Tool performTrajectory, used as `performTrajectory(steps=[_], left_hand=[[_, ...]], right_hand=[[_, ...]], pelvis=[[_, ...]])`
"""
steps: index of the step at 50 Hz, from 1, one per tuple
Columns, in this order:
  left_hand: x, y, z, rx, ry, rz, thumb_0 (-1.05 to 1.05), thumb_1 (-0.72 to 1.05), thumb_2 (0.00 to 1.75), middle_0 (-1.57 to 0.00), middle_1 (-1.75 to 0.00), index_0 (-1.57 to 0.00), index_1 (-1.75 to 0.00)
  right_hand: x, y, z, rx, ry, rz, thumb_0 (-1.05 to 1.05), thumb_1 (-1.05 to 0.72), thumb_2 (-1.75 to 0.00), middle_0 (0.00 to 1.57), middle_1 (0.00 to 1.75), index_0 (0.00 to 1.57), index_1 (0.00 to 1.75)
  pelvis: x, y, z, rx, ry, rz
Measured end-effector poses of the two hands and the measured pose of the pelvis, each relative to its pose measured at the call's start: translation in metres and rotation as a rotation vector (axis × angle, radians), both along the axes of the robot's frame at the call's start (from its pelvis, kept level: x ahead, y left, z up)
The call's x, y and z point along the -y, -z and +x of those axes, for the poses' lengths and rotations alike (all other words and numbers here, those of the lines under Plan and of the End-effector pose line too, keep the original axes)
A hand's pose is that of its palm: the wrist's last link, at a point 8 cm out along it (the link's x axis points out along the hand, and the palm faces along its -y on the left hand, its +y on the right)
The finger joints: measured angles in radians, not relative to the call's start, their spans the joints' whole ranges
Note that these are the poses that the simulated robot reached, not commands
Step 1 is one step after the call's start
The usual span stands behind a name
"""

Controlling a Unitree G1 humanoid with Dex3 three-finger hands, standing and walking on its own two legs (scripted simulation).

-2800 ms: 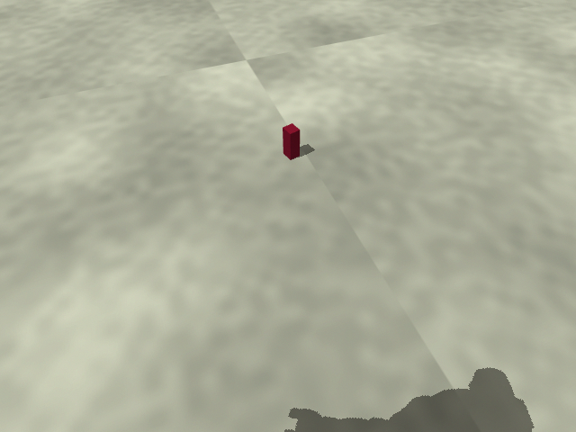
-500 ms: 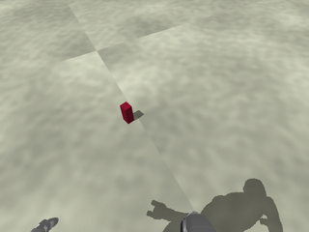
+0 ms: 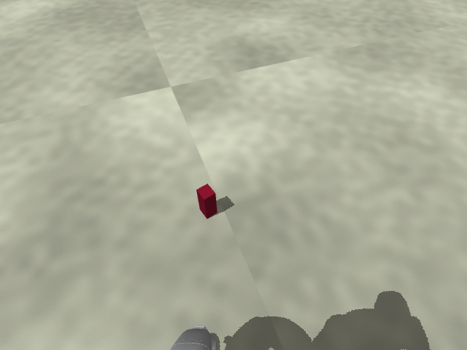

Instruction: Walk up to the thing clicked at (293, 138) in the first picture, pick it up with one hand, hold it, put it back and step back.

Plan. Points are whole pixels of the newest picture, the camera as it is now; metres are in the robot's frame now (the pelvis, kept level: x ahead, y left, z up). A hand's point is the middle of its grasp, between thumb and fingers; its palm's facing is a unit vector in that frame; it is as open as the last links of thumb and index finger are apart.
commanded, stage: walk up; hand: left
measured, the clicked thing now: (207, 201) +0.81 +0.20 -0.68
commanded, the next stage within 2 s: none
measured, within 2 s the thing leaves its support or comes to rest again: neither
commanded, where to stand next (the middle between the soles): +0.44 +0.03 m, yaw -3 degrees
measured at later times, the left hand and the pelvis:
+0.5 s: hand (117, 272) +0.27 +0.29 -0.13, palm faces -0.11 -0.92 -0.38, open 7.4 cm; pelvis +0.18 +0.02 +0.00, yaw -2 degrees
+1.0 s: hand (120, 235) +0.36 +0.32 -0.15, palm faces -0.04 -0.92 -0.39, open 7.4 cm; pelvis +0.31 +0.03 -0.01, yaw -1 degrees
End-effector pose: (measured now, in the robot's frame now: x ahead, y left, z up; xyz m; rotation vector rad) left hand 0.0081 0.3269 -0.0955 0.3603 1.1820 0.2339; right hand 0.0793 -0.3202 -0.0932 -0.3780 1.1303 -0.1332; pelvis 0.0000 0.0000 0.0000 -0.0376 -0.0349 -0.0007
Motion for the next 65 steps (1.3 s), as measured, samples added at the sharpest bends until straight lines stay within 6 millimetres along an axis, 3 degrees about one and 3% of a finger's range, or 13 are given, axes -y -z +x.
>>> performTrajectory(steps=[3, 6, 13, 21, 29, 35, 41, 46, 51, 59, 65], left_hand=[[-0.017, 0.019, 0.028, -0.019, -0.006, -0.012, 0.01, 0.9, 0.9, -0.2, -0.3, -0.2, -0.3], [-0.023, 0.026, 0.061, -0.035, 0.008, -0.031, 0.01, 0.9, 0.9, -0.2, -0.3, -0.2, -0.3], [-0.026, 0.013, 0.147, 0.043, 0.054, -0.067, 0.01, 0.91, 0.9, -0.2, -0.3, -0.2, -0.3], [-0.018, 0.0, 0.215, 0.022, 0.102, -0.044, 0.01, 0.91, 0.9, -0.2, -0.3, -0.2, -0.3], [0.014, -0.007, 0.288, 0.096, 0.141, 0.011, 0.01, 0.91, 0.9, -0.2, -0.3, -0.2, -0.3], [0.023, -0.026, 0.303, 0.129, 0.103, 0.02, 0.01, 0.9, 0.9, -0.2, -0.3, -0.2, -0.3], [0.01, -0.029, 0.31, 0.08, 0.089, 0.027, 0.01, 0.9, 0.9, -0.2, -0.3, -0.2, -0.3], [-0.012, -0.013, 0.324, 0.06, 0.063, 0.014, 0.01, 0.9, 0.9, -0.2, -0.3, -0.2, -0.3], [-0.033, 0.02, 0.351, 0.016, 0.043, -0.014, 0.01, 0.9, 0.9, -0.2, -0.3, -0.2, -0.3], [-0.022, 0.029, 0.396, -0.023, 0.086, -0.067, 0.01, 0.91, 0.9, -0.2, -0.3, -0.2, -0.3], [-0.015, 0.027, 0.414, -0.019, 0.089, -0.033, 0.01, 0.91, 0.9, -0.2, -0.3, -0.2, -0.3]], right_hand=[[-0.016, -0.002, 0.038, 0.04, -0.012, -0.027, 0.01, -0.9, -0.9, 0.2, 0.3, 0.2, 0.3], [-0.031, -0.009, 0.066, 0.107, -0.003, -0.034, 0.01, -0.9, -0.9, 0.2, 0.3, 0.2, 0.3], [-0.051, -0.023, 0.086, 0.093, 0.046, -0.027, 0.01, -0.9, -0.9, 0.21, 0.3, 0.2, 0.3], [-0.043, -0.008, 0.098, 0.028, 0.107, -0.003, 0.01, -0.9, -0.9, 0.21, 0.3, 0.2, 0.3], [-0.015, 0.034, 0.132, -0.044, 0.137, 0.042, 0.01, -0.9, -0.9, 0.21, 0.3, 0.2, 0.3], [-0.011, 0.026, 0.18, -0.031, 0.096, 0.068, 0.01, -0.9, -0.9, 0.2, 0.3, 0.2, 0.3], [-0.005, 0.013, 0.218, -0.006, 0.086, 0.047, 0.01, -0.9, -0.9, 0.2, 0.3, 0.2, 0.3], [-0.012, 0.005, 0.245, -0.033, 0.072, -0.006, 0.01, -0.9, -0.9, 0.2, 0.3, 0.2, 0.3], [-0.03, 0.003, 0.275, -0.011, 0.085, -0.067, 0.01, -0.9, -0.9, 0.2, 0.3, 0.2, 0.3], [-0.055, -0.008, 0.302, 0.015, 0.091, -0.052, 0.01, -0.9, -0.9, 0.21, 0.3, 0.2, 0.3], [-0.048, 0.012, 0.316, 0.008, 0.103, -0.03, 0.01, -0.9, -0.9, 0.21, 0.3, 0.2, 0.3]], pelvis=[[-0.015, 0.009, 0.029, 0.004, -0.003, 0.027], [-0.029, 0.009, 0.051, 0.012, 0.004, 0.014], [-0.038, -0.008, 0.099, 0.022, 0.001, 0.026], [-0.033, -0.008, 0.15, 0.021, 0.029, 0.061], [-0.007, 0.009, 0.2, 0.028, 0.034, 0.04], [0.0, -0.005, 0.228, 0.039, 0.039, 0.071], [-0.005, -0.01, 0.258, 0.031, 0.037, 0.05], [-0.017, -0.005, 0.286, 0.022, 0.024, 0.025], [-0.036, 0.009, 0.314, 0.015, 0.026, 0.039], [-0.044, -0.001, 0.335, 0.009, 0.041, 0.024], [-0.037, 0.008, 0.341, 0.011, 0.052, 0.04]])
